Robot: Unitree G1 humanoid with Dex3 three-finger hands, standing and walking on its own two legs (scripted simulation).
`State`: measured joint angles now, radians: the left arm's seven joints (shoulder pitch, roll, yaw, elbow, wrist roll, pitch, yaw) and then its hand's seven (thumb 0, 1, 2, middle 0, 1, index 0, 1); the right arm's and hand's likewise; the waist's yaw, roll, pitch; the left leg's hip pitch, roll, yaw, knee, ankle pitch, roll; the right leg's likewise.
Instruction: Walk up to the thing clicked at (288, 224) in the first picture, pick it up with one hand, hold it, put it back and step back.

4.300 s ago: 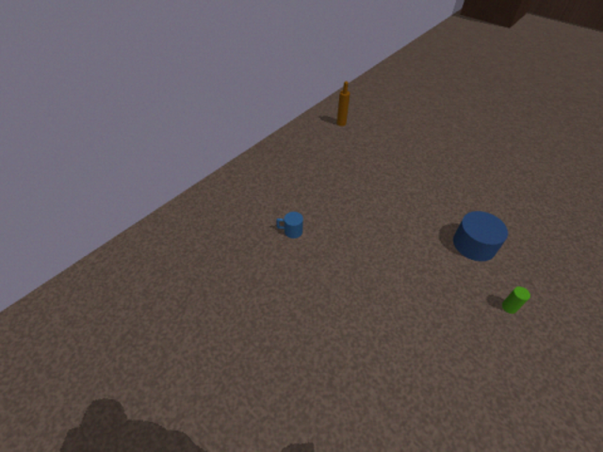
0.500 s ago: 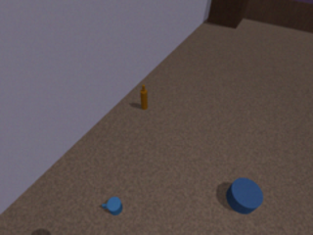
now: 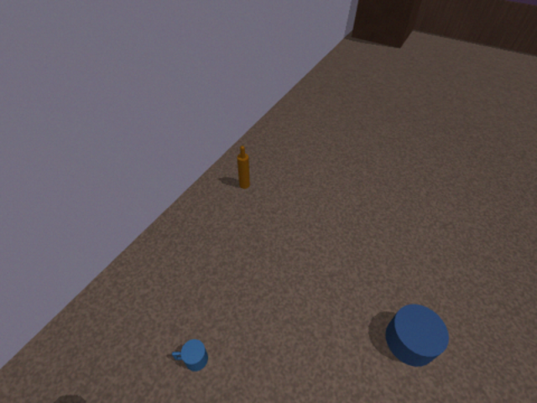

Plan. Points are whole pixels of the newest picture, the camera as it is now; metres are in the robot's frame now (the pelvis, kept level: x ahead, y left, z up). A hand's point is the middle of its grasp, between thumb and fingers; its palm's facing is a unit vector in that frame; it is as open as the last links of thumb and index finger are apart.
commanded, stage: walk up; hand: left
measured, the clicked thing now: (189, 355) +0.40 +0.28 -0.74
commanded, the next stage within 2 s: none
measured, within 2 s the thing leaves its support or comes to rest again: neither
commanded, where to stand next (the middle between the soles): +0.06 +0.01 m, yaw -2 degrees
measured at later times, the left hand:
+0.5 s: hand out of the picture +0.08 +0.30 -0.19, palm faces +0.01 -0.93 -0.36, open 7.4 cm
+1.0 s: hand out of the picture +0.05 +0.26 -0.15, palm faces -0.08 -0.91 -0.40, open 7.4 cm
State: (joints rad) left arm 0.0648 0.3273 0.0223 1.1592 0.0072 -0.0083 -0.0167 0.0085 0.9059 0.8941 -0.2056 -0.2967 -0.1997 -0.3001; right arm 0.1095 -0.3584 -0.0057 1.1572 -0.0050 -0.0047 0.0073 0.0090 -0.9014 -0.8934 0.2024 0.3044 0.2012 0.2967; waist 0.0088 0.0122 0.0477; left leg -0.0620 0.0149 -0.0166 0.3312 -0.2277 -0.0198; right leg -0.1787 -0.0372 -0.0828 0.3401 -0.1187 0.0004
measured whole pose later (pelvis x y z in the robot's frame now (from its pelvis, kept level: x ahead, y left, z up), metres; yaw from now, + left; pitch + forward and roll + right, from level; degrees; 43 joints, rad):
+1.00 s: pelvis -0.05 -0.01 -0.02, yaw -3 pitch -4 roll -1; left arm 0.21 0.38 0.05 0.94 0.02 -0.03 -0.03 0.01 0.91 0.89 -0.20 -0.30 -0.20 -0.30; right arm 0.29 -0.44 -0.07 0.92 -0.01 0.02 0.01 0.01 -0.90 -0.89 0.20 0.30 0.20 0.30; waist -0.01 0.05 0.10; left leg -0.29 0.02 -0.07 0.91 -0.51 0.02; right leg -0.24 0.00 -0.02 0.58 -0.27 -0.01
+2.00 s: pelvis -0.05 +0.02 +0.00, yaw -2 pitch -3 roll +0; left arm 0.10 0.35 0.01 1.11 0.00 -0.01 -0.02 0.01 0.90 0.89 -0.21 -0.30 -0.20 -0.30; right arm 0.08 -0.35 0.00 1.11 0.00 -0.02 0.02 0.01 -0.90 -0.89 0.20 0.30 0.20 0.30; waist 0.01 0.00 0.05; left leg -0.19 0.01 0.00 0.38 -0.14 0.00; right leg -0.09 0.00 0.01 0.37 -0.22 0.01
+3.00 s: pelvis -0.02 +0.00 -0.01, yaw -1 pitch -3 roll +0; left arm 0.06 0.37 0.03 1.07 0.00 0.02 -0.02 0.01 0.91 0.89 -0.21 -0.30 -0.20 -0.30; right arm 0.02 -0.38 -0.01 1.07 0.00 0.00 0.02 0.01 -0.90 -0.89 0.20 0.30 0.20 0.30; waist 0.01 0.00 0.10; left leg -0.28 0.01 -0.06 0.50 -0.18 -0.02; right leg -0.18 -0.02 -0.04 0.51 -0.28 0.01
